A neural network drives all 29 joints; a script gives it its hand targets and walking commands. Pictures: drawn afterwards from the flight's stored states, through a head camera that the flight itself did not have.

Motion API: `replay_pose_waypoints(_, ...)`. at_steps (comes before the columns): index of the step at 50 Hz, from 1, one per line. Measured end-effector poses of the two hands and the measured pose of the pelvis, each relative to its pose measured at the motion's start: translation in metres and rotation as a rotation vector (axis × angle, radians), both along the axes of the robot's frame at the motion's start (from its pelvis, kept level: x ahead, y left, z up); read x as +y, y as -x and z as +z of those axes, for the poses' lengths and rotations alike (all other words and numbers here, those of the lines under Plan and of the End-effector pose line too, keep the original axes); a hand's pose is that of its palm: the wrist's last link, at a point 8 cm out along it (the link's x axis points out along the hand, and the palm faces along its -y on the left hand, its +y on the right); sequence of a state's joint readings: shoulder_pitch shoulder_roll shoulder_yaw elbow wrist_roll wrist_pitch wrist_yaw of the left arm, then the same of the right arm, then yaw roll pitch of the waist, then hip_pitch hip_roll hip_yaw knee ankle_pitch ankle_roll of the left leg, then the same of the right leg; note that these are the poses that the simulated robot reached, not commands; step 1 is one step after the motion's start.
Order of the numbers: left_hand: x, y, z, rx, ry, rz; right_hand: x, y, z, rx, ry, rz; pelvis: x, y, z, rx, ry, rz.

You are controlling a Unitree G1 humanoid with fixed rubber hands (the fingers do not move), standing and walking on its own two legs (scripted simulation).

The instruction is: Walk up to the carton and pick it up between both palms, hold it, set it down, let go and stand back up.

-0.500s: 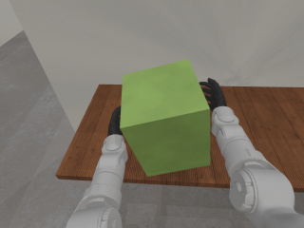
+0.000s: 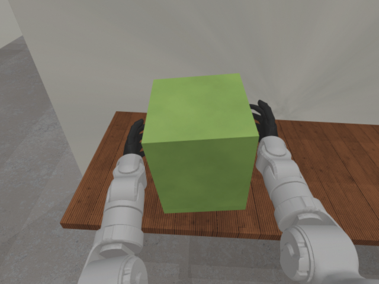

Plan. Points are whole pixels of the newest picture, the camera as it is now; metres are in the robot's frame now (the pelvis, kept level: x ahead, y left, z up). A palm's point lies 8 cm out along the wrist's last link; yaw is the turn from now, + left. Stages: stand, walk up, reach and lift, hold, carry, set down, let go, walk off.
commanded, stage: reach and lift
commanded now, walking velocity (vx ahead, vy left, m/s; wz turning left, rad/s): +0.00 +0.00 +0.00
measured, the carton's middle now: (200, 145) +0.43 +0.00 +0.11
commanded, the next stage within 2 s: hold in 1.34 s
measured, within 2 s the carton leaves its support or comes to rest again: neither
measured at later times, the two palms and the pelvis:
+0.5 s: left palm (127, 147) +0.37 +0.15 +0.16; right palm (270, 135) +0.38 -0.13 +0.18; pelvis +0.00 +0.00 +0.00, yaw +0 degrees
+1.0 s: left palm (126, 143) +0.37 +0.15 +0.17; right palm (271, 134) +0.38 -0.13 +0.19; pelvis +0.00 +0.00 +0.00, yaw +0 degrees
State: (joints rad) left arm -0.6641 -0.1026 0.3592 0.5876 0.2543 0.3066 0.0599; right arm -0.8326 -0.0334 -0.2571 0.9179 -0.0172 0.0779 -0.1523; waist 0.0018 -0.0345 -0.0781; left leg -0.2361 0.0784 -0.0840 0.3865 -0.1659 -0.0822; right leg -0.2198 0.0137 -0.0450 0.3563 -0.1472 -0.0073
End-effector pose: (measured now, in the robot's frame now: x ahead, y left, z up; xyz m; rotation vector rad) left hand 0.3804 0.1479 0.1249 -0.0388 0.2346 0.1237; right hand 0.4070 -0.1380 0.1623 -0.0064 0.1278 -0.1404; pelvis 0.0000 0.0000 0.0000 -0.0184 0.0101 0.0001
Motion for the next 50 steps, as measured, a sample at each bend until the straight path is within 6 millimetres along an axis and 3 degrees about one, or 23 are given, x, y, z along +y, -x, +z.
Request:
replay_pose_waypoints(30, 0.007, 0.012, 0.035, -0.023, -0.049, -0.050, 0.006, 0.028, 0.026, -0.023, 0.003, -0.047, 0.003, 0.006, 0.000, -0.090, 0.002, 0.004)
replay_pose_waypoints(50, 0.007, 0.010, 0.043, -0.024, -0.055, -0.055, 0.005, 0.028, 0.031, -0.032, -0.017, -0.054, 0.003, 0.003, 0.000, -0.098, 0.002, 0.005)
